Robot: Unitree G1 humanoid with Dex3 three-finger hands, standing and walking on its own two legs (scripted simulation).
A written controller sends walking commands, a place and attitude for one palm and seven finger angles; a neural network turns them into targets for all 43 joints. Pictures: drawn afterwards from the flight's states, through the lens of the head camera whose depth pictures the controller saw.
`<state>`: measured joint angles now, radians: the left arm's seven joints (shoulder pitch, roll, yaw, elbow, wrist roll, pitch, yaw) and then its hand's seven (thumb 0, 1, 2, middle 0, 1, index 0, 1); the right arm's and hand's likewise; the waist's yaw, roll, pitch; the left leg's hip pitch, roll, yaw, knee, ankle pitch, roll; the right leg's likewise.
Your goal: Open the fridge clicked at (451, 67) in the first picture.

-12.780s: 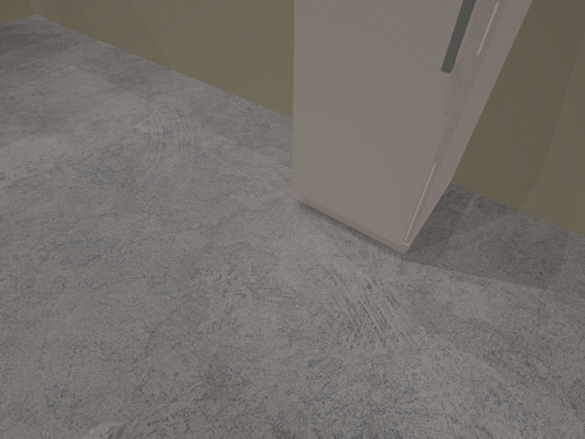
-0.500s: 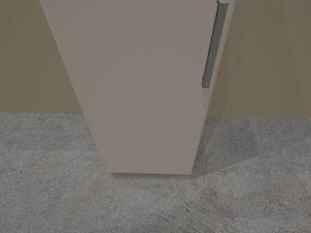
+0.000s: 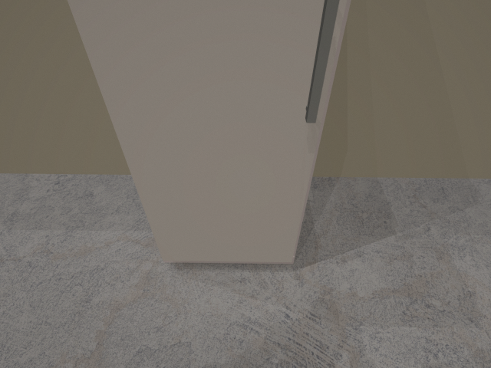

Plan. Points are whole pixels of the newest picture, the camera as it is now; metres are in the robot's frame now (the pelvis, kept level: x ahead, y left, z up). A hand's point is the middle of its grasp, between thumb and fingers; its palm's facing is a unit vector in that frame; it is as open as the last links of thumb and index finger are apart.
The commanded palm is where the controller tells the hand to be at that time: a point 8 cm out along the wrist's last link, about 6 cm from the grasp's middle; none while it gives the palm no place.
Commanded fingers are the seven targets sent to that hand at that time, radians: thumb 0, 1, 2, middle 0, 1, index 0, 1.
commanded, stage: come to a stop and stand still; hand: right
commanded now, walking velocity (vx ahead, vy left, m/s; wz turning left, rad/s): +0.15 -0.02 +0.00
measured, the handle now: (318, 62) +0.68 -0.12 +0.21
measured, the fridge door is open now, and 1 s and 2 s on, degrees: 0 0 0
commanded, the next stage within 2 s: look again from close up in 0.70 s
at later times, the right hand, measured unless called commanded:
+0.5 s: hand out of the picture +0.02 -0.18 -0.16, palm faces +0.01 +0.99 -0.17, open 7.4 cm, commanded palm none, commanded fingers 0.00 -0.90 -0.90 0.20 0.30 0.20 0.30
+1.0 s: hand out of the picture +0.04 -0.17 -0.16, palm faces +0.00 +0.98 -0.19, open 7.4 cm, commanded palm none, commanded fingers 0.00 -0.90 -0.90 0.20 0.30 0.20 0.30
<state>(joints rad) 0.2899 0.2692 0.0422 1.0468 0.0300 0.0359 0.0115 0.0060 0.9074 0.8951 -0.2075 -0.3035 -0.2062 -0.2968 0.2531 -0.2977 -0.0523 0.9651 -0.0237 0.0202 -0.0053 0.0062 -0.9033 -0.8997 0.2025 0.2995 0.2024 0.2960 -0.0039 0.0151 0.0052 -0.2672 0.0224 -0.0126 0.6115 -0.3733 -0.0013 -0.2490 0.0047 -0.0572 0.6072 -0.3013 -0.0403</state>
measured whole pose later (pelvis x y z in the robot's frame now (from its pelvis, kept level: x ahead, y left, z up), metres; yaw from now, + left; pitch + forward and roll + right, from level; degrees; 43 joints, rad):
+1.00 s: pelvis +0.03 +0.00 +0.02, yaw +1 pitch -2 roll +0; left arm 0.24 0.16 0.01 1.14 0.01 -0.01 0.02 0.00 0.91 0.90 -0.20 -0.30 -0.20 -0.30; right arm 0.28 -0.16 0.01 1.10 -0.02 -0.01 -0.03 0.01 -0.91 -0.90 0.20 0.30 0.20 0.30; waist 0.00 0.00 0.04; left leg -0.16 0.03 -0.01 0.40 -0.20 -0.03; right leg -0.13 0.02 -0.05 0.40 -0.23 -0.03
